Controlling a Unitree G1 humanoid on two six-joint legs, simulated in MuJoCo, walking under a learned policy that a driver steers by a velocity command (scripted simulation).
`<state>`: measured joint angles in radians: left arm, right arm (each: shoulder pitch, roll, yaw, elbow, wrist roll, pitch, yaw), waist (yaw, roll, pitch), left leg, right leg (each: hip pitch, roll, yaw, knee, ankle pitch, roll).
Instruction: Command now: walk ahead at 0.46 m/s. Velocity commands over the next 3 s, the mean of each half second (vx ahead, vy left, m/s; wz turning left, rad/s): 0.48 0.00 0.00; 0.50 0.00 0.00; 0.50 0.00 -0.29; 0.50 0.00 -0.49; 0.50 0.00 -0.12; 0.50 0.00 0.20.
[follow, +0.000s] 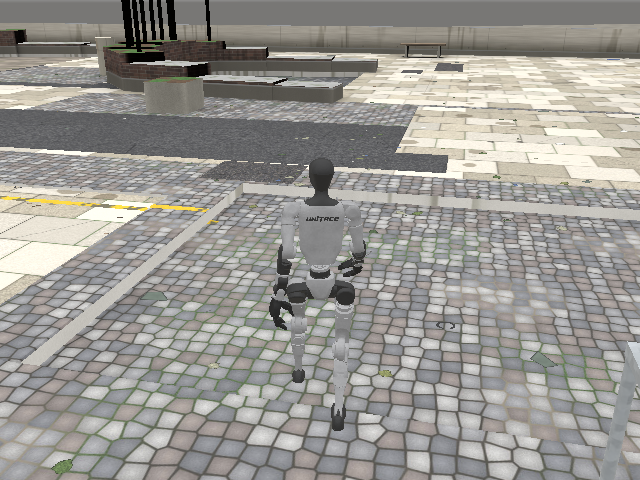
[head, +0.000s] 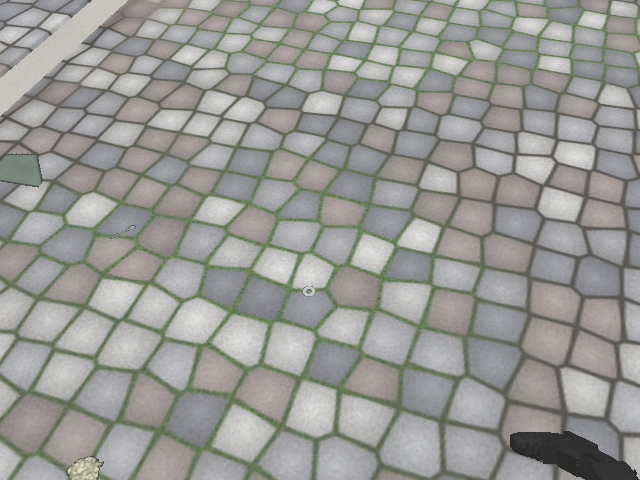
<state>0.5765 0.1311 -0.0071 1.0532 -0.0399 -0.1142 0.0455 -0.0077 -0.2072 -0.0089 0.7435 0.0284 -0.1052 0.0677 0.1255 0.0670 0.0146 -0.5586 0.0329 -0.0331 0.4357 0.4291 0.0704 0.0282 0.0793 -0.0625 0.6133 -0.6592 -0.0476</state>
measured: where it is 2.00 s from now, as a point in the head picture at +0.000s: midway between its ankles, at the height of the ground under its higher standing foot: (448, 256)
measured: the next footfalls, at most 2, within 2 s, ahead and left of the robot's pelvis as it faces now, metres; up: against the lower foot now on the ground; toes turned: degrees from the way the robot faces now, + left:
left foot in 0.08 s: +0.24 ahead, +0.10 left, -0.12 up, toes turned +0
right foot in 0.50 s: +0.42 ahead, -0.17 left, -0.12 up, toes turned -2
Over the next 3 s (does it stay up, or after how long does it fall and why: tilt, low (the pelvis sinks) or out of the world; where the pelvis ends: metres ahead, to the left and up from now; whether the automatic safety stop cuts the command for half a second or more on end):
stays up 1.56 -0.43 -0.06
